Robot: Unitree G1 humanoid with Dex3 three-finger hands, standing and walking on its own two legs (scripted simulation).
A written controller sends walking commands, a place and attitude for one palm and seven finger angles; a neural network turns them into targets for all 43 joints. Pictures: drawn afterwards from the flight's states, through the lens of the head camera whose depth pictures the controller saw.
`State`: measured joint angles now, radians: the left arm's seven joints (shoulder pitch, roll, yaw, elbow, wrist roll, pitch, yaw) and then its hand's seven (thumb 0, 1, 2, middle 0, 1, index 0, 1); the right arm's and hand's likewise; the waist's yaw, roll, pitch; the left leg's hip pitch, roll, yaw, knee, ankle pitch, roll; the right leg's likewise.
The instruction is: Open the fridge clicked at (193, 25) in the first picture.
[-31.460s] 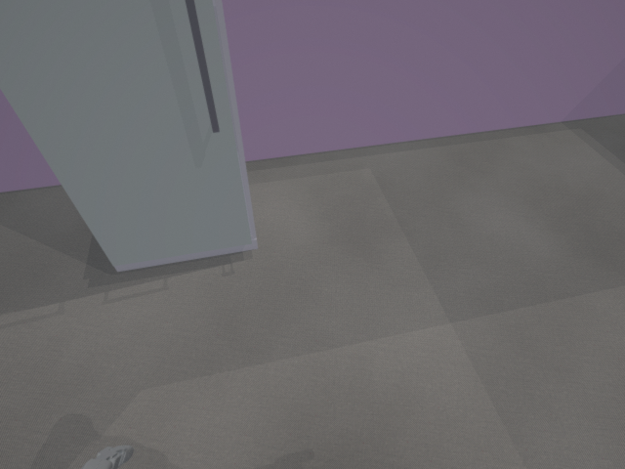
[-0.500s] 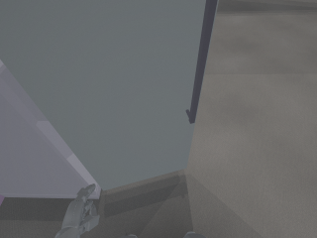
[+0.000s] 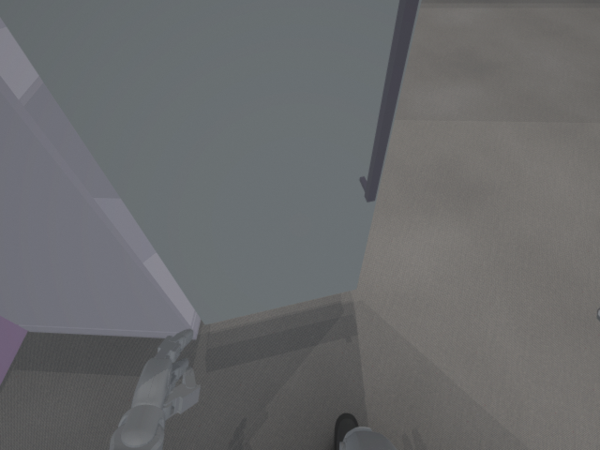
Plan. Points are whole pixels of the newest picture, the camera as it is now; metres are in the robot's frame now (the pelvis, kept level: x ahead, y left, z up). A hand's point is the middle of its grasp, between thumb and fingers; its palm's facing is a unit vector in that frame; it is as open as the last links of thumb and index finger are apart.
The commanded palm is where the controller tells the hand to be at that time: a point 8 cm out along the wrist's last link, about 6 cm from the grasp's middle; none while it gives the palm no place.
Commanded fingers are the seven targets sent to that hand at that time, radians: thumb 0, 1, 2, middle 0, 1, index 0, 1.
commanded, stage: step back with the hand held close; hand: right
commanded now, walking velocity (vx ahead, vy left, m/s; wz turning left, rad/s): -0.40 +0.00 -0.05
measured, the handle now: (384, 91) +0.61 -0.14 +0.12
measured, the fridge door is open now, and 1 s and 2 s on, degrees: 73 73 73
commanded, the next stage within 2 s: stop stepping back and stand still in 0.20 s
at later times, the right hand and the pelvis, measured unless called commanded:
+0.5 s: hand out of the picture +0.06 -0.32 +0.17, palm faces +0.44 +0.83 -0.36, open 7.4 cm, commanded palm +0.03 -0.35 +0.18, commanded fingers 0.00 -0.90 -0.90 0.20 0.30 0.20 0.30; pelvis -0.11 -0.05 +0.00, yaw +1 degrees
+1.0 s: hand out of the picture +0.02 -0.38 +0.16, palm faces +0.52 +0.81 -0.29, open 7.4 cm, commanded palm -0.05 -0.40 +0.18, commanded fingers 0.00 -0.90 -0.90 0.20 0.30 0.20 0.30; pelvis -0.18 -0.10 -0.02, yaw -1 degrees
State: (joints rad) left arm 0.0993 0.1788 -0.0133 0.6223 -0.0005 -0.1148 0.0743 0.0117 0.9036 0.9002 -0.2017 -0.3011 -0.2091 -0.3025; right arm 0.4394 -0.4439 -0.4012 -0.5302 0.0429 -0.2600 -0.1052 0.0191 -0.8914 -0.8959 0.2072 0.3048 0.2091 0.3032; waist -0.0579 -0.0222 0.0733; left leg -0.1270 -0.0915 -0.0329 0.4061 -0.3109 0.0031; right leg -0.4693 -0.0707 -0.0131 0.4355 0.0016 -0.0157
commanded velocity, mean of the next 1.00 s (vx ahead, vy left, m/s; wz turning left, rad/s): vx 0.04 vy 0.07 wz -0.02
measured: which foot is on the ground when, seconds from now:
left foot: down 0.00-0.16, up 0.18-0.34, down 0.36-0.54, up 0.56-0.78, down 0.80-1.00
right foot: down 0.00-0.38, up 0.40-0.50, down 0.52-0.78, up 0.80-0.96, down 0.98-1.00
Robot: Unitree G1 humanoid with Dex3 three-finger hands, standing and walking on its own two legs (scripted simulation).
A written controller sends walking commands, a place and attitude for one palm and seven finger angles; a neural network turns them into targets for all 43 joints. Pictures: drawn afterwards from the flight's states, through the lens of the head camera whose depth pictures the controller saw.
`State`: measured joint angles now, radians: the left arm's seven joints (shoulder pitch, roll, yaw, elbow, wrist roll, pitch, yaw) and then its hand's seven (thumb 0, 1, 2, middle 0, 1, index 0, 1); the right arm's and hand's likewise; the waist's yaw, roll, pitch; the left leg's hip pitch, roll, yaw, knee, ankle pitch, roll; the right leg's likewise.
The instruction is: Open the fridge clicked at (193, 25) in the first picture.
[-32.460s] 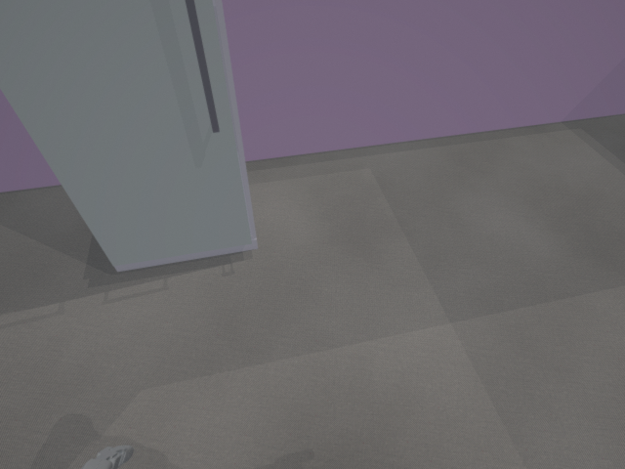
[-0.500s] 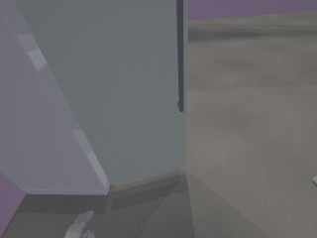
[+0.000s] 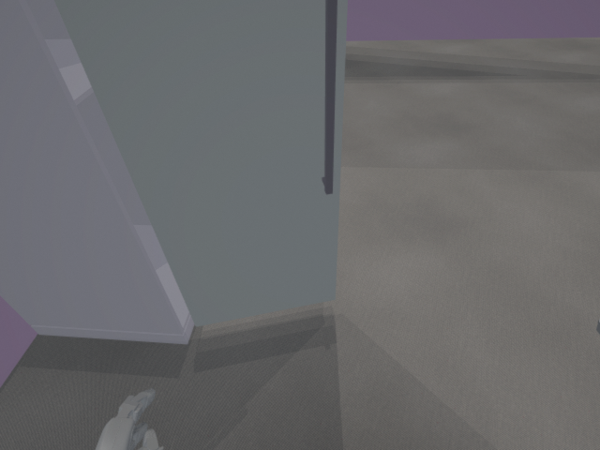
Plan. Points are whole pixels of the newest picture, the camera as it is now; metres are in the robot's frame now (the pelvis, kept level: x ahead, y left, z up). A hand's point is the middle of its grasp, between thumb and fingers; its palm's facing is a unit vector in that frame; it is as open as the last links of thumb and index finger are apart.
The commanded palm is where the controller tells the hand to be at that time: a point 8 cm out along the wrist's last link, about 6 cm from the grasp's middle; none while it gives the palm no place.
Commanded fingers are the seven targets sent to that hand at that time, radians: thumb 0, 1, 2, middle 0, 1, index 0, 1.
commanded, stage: stop stepping back and stand still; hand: right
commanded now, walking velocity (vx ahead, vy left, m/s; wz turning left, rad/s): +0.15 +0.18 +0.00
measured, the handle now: (327, 100) +0.79 -0.02 +0.14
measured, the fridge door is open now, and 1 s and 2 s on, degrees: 73 73 73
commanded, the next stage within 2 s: let the arm hang, fingers relaxed in 0.70 s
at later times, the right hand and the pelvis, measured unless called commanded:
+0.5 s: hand (587, 300) +0.24 -0.27 +0.17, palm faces +0.45 +0.78 -0.44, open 7.4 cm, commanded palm +0.17 -0.30 +0.20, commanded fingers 0.00 -0.90 -0.90 0.20 0.30 0.20 0.30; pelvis +0.04 +0.00 +0.02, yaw -1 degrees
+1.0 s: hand (493, 447) +0.18 -0.24 -0.09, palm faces +0.01 +0.93 -0.36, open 7.4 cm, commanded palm none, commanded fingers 0.00 -0.90 -0.90 0.20 0.30 0.20 0.30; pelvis +0.03 -0.01 +0.01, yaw -3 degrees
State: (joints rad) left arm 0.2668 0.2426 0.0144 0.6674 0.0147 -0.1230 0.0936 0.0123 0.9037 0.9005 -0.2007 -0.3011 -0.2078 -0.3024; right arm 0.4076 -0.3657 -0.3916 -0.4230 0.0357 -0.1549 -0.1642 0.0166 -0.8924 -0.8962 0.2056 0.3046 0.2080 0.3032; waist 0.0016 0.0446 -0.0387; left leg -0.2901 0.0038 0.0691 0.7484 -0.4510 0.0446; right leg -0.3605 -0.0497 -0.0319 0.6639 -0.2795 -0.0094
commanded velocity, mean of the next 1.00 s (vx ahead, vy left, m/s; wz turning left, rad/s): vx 0.00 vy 0.01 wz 0.00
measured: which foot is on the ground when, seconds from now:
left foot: down 0.00-1.00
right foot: down 0.00-1.00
